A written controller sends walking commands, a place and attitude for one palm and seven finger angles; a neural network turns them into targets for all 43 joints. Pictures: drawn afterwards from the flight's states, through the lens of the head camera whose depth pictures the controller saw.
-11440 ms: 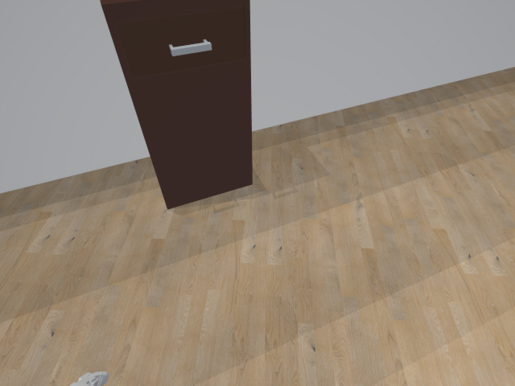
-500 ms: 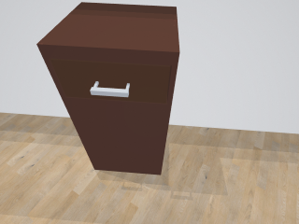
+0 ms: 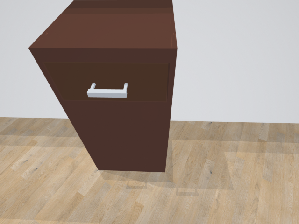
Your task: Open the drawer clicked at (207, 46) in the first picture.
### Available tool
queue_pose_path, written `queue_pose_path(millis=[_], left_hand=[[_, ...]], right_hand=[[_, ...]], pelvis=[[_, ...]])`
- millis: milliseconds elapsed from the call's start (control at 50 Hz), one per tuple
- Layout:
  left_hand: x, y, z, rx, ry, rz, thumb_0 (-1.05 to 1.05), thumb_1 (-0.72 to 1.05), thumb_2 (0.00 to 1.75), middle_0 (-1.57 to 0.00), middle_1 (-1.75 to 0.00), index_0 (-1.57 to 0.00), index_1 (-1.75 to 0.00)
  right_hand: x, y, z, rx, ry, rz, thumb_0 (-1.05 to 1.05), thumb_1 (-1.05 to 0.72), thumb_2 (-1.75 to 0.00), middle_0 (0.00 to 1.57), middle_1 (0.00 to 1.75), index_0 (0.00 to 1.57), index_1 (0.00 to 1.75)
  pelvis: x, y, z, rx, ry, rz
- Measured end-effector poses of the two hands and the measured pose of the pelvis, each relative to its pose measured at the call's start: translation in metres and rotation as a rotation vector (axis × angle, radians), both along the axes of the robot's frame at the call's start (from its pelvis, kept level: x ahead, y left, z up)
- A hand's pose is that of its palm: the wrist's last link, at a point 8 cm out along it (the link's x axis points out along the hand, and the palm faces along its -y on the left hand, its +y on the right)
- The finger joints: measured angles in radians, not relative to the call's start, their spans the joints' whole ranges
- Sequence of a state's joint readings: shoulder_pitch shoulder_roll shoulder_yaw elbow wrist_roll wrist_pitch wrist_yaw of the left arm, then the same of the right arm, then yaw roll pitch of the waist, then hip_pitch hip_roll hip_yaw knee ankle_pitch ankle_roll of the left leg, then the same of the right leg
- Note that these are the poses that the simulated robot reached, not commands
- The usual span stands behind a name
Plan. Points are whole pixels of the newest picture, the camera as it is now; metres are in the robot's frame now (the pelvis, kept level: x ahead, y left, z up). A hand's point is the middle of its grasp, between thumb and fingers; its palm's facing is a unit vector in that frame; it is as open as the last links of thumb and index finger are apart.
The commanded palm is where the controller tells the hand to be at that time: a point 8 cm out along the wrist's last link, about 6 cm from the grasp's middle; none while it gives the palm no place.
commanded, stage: raise the hand with hooked fingers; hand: left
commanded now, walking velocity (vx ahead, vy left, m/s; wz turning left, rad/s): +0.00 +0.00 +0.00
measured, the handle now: (108, 89) +0.55 +0.19 +0.04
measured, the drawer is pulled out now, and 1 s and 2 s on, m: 0.00 0.00 0.00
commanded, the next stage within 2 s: move the hooked fingers above the handle in 2.00 s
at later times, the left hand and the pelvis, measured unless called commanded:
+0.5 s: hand (88, 218) +0.15 +0.17 -0.05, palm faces -0.11 -0.28 -0.95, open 8.4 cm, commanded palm +0.14 +0.21 +0.01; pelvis -0.01 -0.04 -0.03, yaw -1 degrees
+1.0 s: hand (80, 174) +0.23 +0.20 +0.03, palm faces -0.06 -0.11 -0.99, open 11.4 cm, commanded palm +0.22 +0.21 +0.10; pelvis +0.00 -0.04 -0.02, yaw -3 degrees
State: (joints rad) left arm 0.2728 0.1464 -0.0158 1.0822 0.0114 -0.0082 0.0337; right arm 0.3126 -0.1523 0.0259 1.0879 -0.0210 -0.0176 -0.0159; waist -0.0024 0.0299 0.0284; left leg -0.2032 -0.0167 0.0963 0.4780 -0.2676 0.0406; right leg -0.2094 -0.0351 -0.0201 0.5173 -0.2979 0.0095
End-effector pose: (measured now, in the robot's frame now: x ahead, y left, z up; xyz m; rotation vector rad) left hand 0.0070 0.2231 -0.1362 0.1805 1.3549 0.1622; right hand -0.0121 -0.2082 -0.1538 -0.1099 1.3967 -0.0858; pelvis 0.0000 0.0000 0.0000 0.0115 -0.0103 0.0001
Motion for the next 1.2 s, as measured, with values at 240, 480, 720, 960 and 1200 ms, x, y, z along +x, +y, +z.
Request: queue_pose_path(millis=[240,480,720,960,1200], left_hand=[[0.109,0.009,0.086,0.306,-0.531,-0.226,0.03,0.90,0.88,-0.21,-0.32,-0.21,-0.32],[0.141,-0.038,0.149,0.889,-0.795,-0.855,0.00,0.66,0.79,-0.21,-0.45,-0.21,-0.46],[0.145,-0.019,0.188,1.220,-0.915,-0.911,0.00,0.35,0.67,-0.27,-0.64,-0.27,-0.64],[0.211,-0.021,0.215,1.041,-0.799,-1.023,0.00,0.09,0.55,-0.27,-0.81,-0.27,-0.82],[0.229,0.011,0.263,1.228,-1.030,-0.928,0.00,-0.19,0.43,-0.30,-0.99,-0.30,-1.00]], right_hand=[[0.080,-0.047,0.024,-0.132,-0.381,0.011,0.02,-0.92,-0.90,0.20,0.29,0.20,0.29],[0.236,-0.066,0.076,-0.077,-0.764,0.198,0.01,-0.91,-0.90,0.20,0.29,0.20,0.29],[0.254,-0.032,0.039,-0.010,-0.697,0.350,0.01,-0.90,-0.90,0.20,0.29,0.20,0.29],[0.170,-0.060,0.024,-0.024,-0.492,0.109,0.01,-0.90,-0.90,0.20,0.30,0.20,0.30],[0.175,-0.066,0.042,-0.138,-0.504,0.071,0.01,-0.91,-0.90,0.19,0.29,0.20,0.29]], pelvis=[[0.007,-0.011,-0.005,0.014,0.031,0.014],[-0.010,-0.040,-0.024,0.041,0.147,-0.025],[-0.016,-0.061,-0.044,0.009,0.147,0.055],[-0.004,-0.045,-0.019,0.032,0.112,-0.051],[-0.004,-0.013,-0.014,0.001,0.083,-0.031]])
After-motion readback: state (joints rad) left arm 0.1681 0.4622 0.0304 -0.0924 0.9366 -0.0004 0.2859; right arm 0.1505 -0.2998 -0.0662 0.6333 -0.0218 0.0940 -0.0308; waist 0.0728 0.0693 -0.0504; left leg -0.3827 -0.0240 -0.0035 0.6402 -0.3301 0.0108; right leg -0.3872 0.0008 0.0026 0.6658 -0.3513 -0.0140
